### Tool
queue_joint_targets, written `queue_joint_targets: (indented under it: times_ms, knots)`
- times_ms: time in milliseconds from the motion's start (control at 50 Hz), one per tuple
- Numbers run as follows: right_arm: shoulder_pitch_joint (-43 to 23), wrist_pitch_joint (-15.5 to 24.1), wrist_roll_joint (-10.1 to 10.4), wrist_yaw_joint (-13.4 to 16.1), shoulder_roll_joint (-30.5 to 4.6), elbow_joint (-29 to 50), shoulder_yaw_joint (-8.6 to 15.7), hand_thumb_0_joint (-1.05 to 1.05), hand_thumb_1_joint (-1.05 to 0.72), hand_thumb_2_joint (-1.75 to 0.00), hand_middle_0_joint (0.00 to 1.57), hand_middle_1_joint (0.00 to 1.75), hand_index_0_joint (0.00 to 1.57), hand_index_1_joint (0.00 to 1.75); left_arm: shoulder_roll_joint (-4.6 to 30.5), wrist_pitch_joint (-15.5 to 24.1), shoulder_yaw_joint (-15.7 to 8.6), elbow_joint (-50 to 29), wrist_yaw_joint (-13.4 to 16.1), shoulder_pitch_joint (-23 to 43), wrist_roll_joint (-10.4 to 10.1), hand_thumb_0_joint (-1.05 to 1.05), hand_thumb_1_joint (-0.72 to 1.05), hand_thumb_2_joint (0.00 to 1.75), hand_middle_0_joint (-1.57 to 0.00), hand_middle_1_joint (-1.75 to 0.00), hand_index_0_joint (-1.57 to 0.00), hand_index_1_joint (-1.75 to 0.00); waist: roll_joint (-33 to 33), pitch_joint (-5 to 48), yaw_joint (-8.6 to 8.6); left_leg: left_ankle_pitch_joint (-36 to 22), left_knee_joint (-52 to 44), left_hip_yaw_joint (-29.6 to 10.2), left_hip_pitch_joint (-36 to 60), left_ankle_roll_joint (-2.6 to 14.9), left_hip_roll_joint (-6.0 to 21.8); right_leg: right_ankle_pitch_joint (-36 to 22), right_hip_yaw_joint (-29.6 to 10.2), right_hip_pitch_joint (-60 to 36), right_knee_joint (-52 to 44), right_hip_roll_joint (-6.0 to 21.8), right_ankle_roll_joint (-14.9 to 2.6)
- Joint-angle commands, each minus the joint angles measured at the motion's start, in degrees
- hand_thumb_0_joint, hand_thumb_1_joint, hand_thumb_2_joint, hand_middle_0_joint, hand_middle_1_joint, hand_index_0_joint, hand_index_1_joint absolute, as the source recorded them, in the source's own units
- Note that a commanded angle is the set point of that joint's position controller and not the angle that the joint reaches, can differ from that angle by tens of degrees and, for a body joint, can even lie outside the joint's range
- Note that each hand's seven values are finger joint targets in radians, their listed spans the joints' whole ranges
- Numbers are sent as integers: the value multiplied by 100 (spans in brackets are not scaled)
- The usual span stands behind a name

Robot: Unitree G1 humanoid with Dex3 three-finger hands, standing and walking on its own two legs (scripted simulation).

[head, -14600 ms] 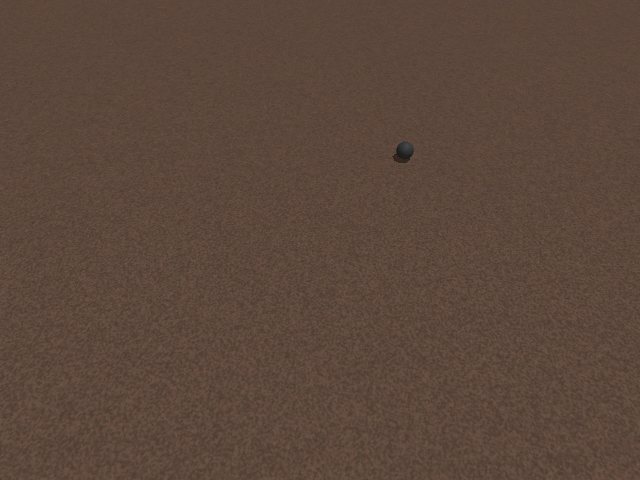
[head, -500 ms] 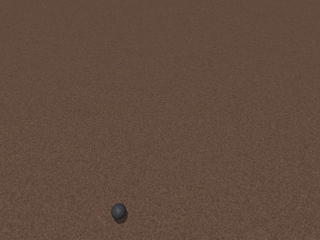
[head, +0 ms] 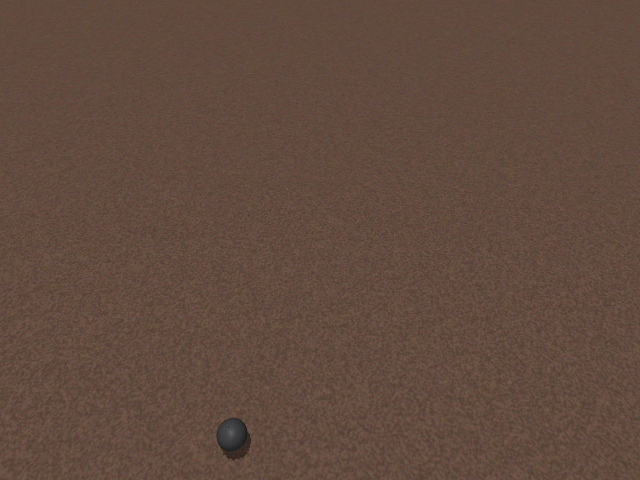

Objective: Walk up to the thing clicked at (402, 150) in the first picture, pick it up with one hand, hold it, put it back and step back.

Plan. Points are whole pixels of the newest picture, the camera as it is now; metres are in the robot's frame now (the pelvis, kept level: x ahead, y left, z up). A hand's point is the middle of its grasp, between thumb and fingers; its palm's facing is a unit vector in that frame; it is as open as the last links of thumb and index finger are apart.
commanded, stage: stand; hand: left
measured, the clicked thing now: (232, 434) +0.39 +0.24 -0.74
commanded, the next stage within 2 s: rise first in 1.98 s
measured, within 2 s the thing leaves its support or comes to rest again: neither
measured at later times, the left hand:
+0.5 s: hand out of the picture +0.09 +0.25 -0.15, palm faces -0.02 -0.94 -0.35, open 7.4 cm
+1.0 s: hand out of the picture +0.08 +0.25 -0.15, palm faces -0.02 -0.94 -0.34, open 7.4 cm
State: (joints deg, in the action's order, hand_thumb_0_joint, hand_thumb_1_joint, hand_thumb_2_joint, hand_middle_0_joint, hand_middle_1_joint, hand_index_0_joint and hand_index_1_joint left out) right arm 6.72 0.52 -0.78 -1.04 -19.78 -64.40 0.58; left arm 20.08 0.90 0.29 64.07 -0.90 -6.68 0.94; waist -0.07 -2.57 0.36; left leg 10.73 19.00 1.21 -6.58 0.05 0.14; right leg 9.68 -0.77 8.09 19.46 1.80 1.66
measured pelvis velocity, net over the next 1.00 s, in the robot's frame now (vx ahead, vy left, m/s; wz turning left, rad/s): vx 0.01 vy -0.01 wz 0.01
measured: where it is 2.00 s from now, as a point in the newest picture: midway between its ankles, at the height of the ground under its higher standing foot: outside the picture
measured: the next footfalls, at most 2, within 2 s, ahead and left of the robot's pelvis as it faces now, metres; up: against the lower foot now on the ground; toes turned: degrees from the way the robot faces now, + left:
none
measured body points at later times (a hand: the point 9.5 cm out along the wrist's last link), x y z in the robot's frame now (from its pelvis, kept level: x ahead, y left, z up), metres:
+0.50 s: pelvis +0.01 -0.01 +0.00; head +0.02 -0.01 +0.45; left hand +0.09 +0.29 -0.13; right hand +0.10 -0.31 -0.13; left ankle +0.00 +0.12 -0.75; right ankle +0.01 -0.14 -0.75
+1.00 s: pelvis +0.01 -0.01 +0.00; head +0.02 -0.01 +0.45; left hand +0.08 +0.29 -0.13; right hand +0.09 -0.31 -0.13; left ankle +0.00 +0.12 -0.75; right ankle +0.01 -0.14 -0.75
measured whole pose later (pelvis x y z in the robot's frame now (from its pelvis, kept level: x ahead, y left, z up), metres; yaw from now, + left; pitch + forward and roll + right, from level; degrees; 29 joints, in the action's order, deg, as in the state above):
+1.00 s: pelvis +0.01 -0.01 +0.00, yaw +1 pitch -2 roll +0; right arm 6.6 0.7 -0.5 -0.3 -20.1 -64.6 -0.2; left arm 20.1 0.6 0.0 64.6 -0.7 -6.7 0.7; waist -0.4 -2.9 0.1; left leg 10.9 17.7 0.4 -4.7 -0.7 1.0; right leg 9.8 0.1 5.8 17.8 1.0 0.9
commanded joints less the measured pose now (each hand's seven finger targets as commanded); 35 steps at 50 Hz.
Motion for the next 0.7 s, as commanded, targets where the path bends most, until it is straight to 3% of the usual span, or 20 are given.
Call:
queue_joint_targets:
  times_ms: [0,40,160,460,540,620,680]
  knots:
    - [-254,168,15,93,-1257,343,239,0,-90,-90,20,30,20,30,1238,138,-236,-322,105,190,-28,0,90,90,-20,-30,-20,-30,8,436,-5,-690,-365,-618,139,106,747,-684,-472,-114,-340,569,-241]
    - [-287,172,25,103,-1273,328,243,0,-90,-90,20,30,20,30,1228,143,-233,-334,117,209,-36,0,90,90,-20,-30,-20,-30,-34,567,-10,-1039,-305,-607,259,100,780,-1011,-459,-241,-288,601,-247]
    - [-253,150,38,125,-1257,310,218,0,-90,-90,20,30,20,30,1227,138,-237,-311,145,173,-34,0,90,90,-20,-30,-20,-30,21,572,14,-1247,-257,-554,318,86,784,-1333,-402,-354,-270,607,-228]
    - [-291,125,22,141,-1242,343,173,0,-90,-90,20,30,20,30,1249,106,-269,-293,139,268,-43,0,90,90,-20,-30,-20,-30,35,354,-18,-918,-365,-552,97,63,761,-985,-412,-375,-418,592,-235]
    - [-328,132,28,140,-1253,366,168,0,-90,-90,20,30,20,30,1240,102,-265,-283,139,245,-29,0,90,90,-20,-30,-20,-30,30,387,-34,-899,-387,-586,109,80,773,-956,-376,-397,-399,581,-227]
    - [-297,137,39,145,-1266,378,184,0,-90,-90,20,30,20,30,1270,124,-272,-308,148,289,-34,0,90,90,-20,-30,-20,-30,40,602,2,-1287,-278,-563,325,86,798,-1337,-375,-464,-309,619,-254]
    - [-261,125,29,151,-1255,351,173,0,-90,-90,20,30,20,30,1249,115,-263,-283,146,252,-56,0,90,90,-20,-30,-20,-30,58,436,-20,-1061,-327,-561,229,85,774,-1106,-375,-381,-367,605,-248]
